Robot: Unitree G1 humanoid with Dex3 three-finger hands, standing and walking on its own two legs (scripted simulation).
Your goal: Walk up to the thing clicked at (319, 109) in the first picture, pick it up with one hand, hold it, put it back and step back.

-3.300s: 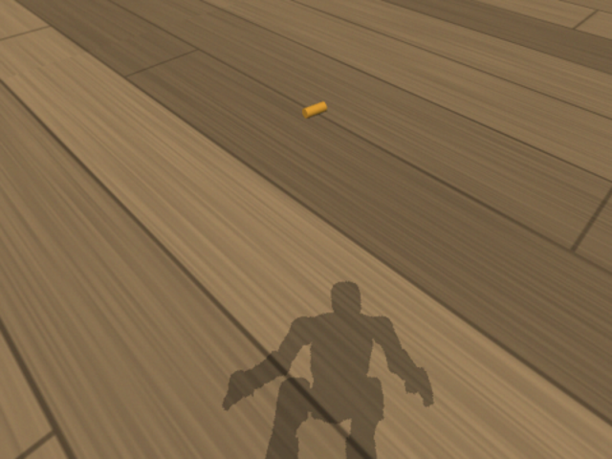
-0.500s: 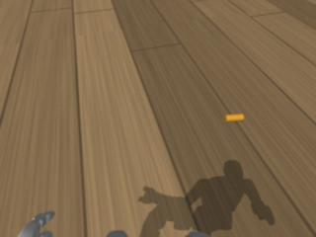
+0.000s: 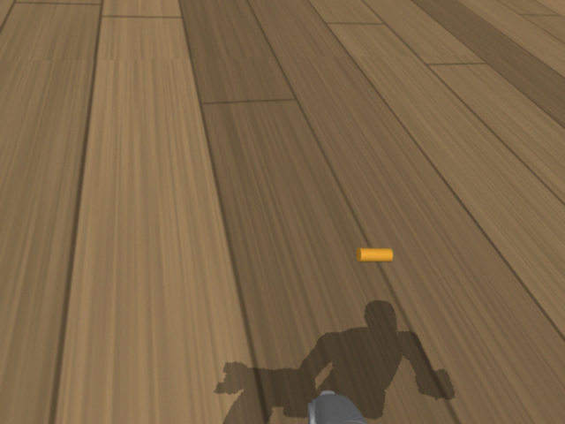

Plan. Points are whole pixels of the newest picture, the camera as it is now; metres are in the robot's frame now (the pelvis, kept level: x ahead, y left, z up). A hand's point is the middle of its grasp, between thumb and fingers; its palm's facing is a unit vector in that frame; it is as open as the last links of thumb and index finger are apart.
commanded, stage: walk up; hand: left
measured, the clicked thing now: (374, 254) +0.86 -0.49 -0.72
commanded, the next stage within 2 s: none
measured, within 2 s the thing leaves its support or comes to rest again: neither
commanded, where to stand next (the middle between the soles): +0.50 -0.76 m, yaw +6 degrees
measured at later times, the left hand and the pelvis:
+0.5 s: hand (213, 421) +0.16 +0.09 -0.16, palm faces +0.03 -0.94 -0.34, open 7.4 cm; pelvis +0.13 -0.19 -0.01, yaw +3 degrees
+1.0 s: hand (343, 342) +0.28 -0.12 -0.14, palm faces +0.05 -0.93 -0.37, open 7.4 cm; pelvis +0.23 -0.41 -0.01, yaw +3 degrees
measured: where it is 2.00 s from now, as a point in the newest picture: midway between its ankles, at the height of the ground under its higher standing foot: (465, 354)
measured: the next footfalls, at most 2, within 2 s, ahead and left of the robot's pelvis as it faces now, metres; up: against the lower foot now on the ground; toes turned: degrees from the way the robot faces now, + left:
right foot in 0.14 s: +0.17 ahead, -0.27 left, +0.00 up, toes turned -3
left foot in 0.46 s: +0.25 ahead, -0.10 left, +0.00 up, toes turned +9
